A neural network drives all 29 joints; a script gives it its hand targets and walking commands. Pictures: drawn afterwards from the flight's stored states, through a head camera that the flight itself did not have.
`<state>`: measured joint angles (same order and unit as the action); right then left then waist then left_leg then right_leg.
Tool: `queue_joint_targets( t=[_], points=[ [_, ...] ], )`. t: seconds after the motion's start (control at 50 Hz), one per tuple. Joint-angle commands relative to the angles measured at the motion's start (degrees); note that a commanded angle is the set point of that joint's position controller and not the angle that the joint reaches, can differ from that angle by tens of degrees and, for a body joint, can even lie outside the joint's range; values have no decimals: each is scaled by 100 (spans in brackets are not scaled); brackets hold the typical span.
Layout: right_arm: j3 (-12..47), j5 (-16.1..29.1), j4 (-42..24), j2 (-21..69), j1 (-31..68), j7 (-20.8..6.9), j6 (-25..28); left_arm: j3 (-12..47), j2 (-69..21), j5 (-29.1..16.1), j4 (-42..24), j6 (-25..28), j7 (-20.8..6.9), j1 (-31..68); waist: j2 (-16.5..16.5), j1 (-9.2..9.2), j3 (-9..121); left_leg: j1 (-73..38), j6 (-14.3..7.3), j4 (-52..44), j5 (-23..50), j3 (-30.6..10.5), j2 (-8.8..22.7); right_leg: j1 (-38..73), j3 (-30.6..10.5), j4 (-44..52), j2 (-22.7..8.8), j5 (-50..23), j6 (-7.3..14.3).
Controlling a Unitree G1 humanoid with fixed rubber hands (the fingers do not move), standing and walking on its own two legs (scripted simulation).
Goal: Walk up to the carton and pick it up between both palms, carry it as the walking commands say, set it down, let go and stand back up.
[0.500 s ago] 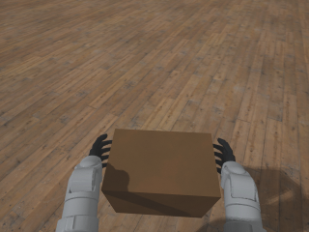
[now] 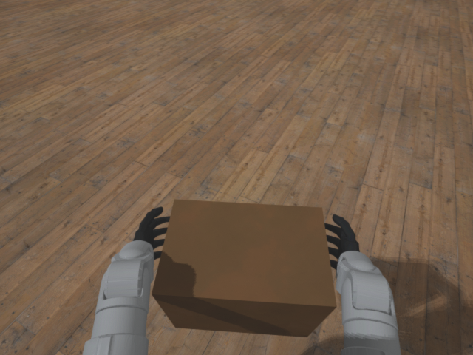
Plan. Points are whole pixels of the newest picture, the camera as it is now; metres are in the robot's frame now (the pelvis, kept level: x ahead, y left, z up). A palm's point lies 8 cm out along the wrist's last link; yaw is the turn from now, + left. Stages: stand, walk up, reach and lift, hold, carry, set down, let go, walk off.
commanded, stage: hold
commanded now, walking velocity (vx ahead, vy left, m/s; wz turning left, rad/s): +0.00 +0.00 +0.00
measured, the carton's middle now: (243, 271) +0.27 +0.01 -0.03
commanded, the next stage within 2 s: carry in 0.38 s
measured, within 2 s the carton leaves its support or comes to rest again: neither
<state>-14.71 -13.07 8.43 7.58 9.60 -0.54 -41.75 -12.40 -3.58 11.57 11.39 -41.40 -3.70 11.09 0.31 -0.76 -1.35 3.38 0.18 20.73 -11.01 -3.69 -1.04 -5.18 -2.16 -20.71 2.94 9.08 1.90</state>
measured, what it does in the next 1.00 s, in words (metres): steps on the spot: left foot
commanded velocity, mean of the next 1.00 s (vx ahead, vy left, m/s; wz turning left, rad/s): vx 0.00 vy -0.08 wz -0.24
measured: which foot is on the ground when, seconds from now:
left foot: down 0.00-0.70, up 0.72-0.92, down 0.94-1.00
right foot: down 0.00-0.98, up 1.00-1.00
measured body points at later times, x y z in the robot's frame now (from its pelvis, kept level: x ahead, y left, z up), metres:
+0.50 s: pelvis -0.01 +0.01 -0.01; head -0.05 +0.01 +0.44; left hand +0.29 +0.18 +0.03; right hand +0.28 -0.17 +0.03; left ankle +0.01 +0.13 -0.75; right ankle +0.03 -0.10 -0.74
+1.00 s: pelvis -0.07 -0.05 -0.03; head -0.08 -0.03 +0.42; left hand +0.23 +0.07 +0.03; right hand +0.15 -0.28 +0.04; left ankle -0.03 +0.05 -0.75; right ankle +0.03 -0.13 -0.74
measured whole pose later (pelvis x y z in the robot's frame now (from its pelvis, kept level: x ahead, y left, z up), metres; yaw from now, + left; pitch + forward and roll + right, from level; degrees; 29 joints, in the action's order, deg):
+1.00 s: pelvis -0.07 -0.05 -0.03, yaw -8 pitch +3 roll +1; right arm -13.5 -2.4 -15.9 6.6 5.5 3.0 -66.0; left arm -8.7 -3.7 4.7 -17.4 -69.2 2.2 6.7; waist -3.9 3.4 6.5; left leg 24.5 -1.0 39.9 -17.5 6.9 1.6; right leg -31.6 2.2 -38.2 3.5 12.8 4.0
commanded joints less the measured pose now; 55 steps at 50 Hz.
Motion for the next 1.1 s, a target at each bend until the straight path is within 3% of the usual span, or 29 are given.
queue_joint_targets(
  t=[0.0,0.04,0.14,0.2,0.34,0.36,0.38,0.4,0.44,0.48,0.5,0.56,0.62,0.64,0.66,0.68,0.7,0.74,0.8,0.86,0.9,0.92,0.94,0.96,0.98,1.0,1.02,1.06,1.08],
  points=[
    [4021,1533,-543,4615,3126,-1398,202,3416,-4803,-1368,-953,305,-1204,3228,25,-45,1712,80,-159,-278,904,-95,-358,802,-337,246,90,-963,-246],
    [3986,1507,-570,4557,3141,-1384,245,3524,-4930,-1399,-884,301,-1203,3325,184,51,1714,152,-148,-308,820,-133,-347,844,-343,262,101,-846,-184],
    [4088,1560,-821,4535,3262,-1411,280,3479,-5023,-1454,-843,304,-1196,3170,29,49,1823,106,-158,-294,816,-128,-348,882,-320,236,111,-846,-199],
    [3968,1471,-623,4477,3312,-1439,244,3428,-4934,-1347,-808,309,-1169,3220,-1,-35,1751,159,-132,-294,720,-134,-319,842,-284,239,146,-676,-191],
    [3808,1445,-439,4452,3355,-1504,246,3392,-5093,-1364,-654,269,-1163,3342,93,91,1519,207,-123,-320,480,-137,-315,636,-260,248,155,-354,-144],
    [3941,1413,-417,4390,3605,-1482,207,3410,-4735,-1307,-532,266,-1176,3523,-363,118,2231,645,-120,753,756,-230,848,36,-443,-448,-1156,-813,-15],
    [4133,1604,-885,4485,3543,-1449,244,3627,-4908,-1494,-937,268,-1125,3452,-511,118,2193,880,-158,774,383,-347,861,-186,-543,-551,-997,-583,18],
    [4189,1669,-918,4525,3526,-1451,141,3670,-4975,-1564,-1090,187,-1090,3592,-327,148,2339,595,-204,784,544,-424,1051,-576,-514,-799,-947,-757,14],
    [4239,1842,-940,4556,3265,-1429,-13,3824,-4959,-1761,-1435,14,-1029,3636,555,178,2769,36,-565,815,1802,-1179,1718,-1447,-233,-1856,-618,-635,-91],
    [4312,1969,-1304,4417,3411,-1329,-231,4092,-4976,-2034,-1696,-262,-1014,3721,1439,126,2630,-385,-1205,458,3152,-1979,2534,-2666,31,-2576,-263,1855,-246],
    [4292,1979,-1490,4312,3227,-1251,-385,4228,-5033,-2155,-1764,-440,-1003,3652,1438,127,2606,-359,-1332,445,3204,-2001,2647,-2883,16,-2750,-402,2006,-260],
    [4640,2267,-2087,4251,3272,-1071,-873,4454,-5055,-2683,-2182,-902,-967,3854,1006,151,2454,165,-1066,690,3322,-1232,2484,-2523,298,-2233,-358,1445,-226],
    [4834,2683,-2770,4032,3378,-903,-1443,4566,-4906,-3122,-2770,-1453,-859,3717,848,70,2681,1150,-457,1200,2124,-326,1855,-1098,321,-1092,-85,892,-35],
    [4750,2666,-2846,3938,3239,-869,-1644,4521,-4959,-3160,-2618,-1653,-860,3382,156,24,2742,1623,-153,1907,1511,16,1563,-497,-166,-545,-332,146,133],
    [4674,2667,-2840,3921,2934,-857,-1823,4420,-4785,-3075,-2598,-1828,-837,2960,-982,18,2813,2703,221,2892,-711,482,1028,183,-1459,-211,-1310,-1220,497],
    [4771,2669,-2977,3935,2630,-872,-1974,4380,-4741,-3039,-2682,-1960,-826,2678,-2142,36,2779,3649,412,3870,-3017,991,502,461,-2306,-292,-2268,-2610,1008],
    [4909,2948,-3019,3991,3100,-923,-2073,4513,-4845,-3153,-2945,-2026,-789,3158,-1449,43,2717,3241,341,3935,-2865,737,655,-106,-1897,-333,-2011,-2172,1124],
    [4881,3200,-3094,3973,3365,-1004,-2240,4386,-4799,-2983,-2874,-2263,-690,3119,-604,8,2641,3115,403,3545,-2383,819,635,-264,-1470,-671,-1547,-2248,1085],
    [4948,3429,-3223,4296,3088,-1174,-2438,4310,-4790,-2735,-3461,-2435,-596,2758,-426,-24,2801,2647,342,3160,-1720,916,494,-650,-1550,-270,-1706,-857,1093],
    [4978,3548,-3239,4526,2990,-1243,-2575,4305,-4762,-2658,-3854,-2540,-524,2671,-770,-20,3021,2277,245,2414,-1661,859,405,-530,-1426,-203,-1636,-547,1004],
    [5009,3570,-3392,4567,2947,-1274,-2572,4427,-4756,-2687,-4131,-2563,-492,2827,-333,106,3168,1186,98,1046,-805,934,411,-1088,-855,-582,-1326,-324,717],
    [5101,3608,-3598,4529,3107,-1279,-2547,4426,-4694,-2610,-4144,-2579,-495,2575,-4,126,3179,440,-158,536,-894,302,783,-1809,-648,-808,-1032,597,374],
    [5009,3507,-3502,4422,2955,-1275,-2567,4416,-4684,-2602,-4061,-2645,-506,2504,1512,168,2882,206,-696,-126,-656,-1692,2176,-2765,5,-1793,-365,1335,-43],
    [4947,3433,-3516,4403,2850,-1258,-2544,4506,-4716,-2605,-4161,-2679,-545,2654,1997,198,2540,866,-1275,-269,-418,-2112,2935,-2995,264,-3063,-283,1979,-215],
    [4938,3425,-3633,4432,2973,-1240,-2524,4683,-4825,-2753,-4208,-2665,-577,2889,1501,153,2297,1429,-1259,-272,-505,-1622,2819,-2570,232,-3309,-407,1668,-169],
    [5059,3387,-3750,4453,2972,-1207,-2548,4649,-4855,-2807,-4050,-2645,-611,2751,790,83,2260,1416,-1048,-95,-667,-947,2449,-2379,193,-2957,-530,1334,-173],
    [5106,3294,-3701,4416,2911,-1193,-2559,4580,-4721,-2804,-4101,-2620,-622,2707,540,49,2276,1497,-826,73,-549,-520,2079,-2181,265,-2543,-465,1172,-148],
    [5067,3189,-3567,4279,2705,-1135,-2594,4509,-4640,-2851,-3806,-2652,-670,2354,757,8,2324,1779,-517,341,-624,94,1659,-1352,533,-1448,-217,779,-122],
    [4991,3094,-3647,4191,2754,-1078,-2612,4489,-4692,-2949,-3751,-2695,-725,2430,456,14,2296,1857,-383,517,-649,189,1467,-990,535,-911,-193,593,-90]
  ],
)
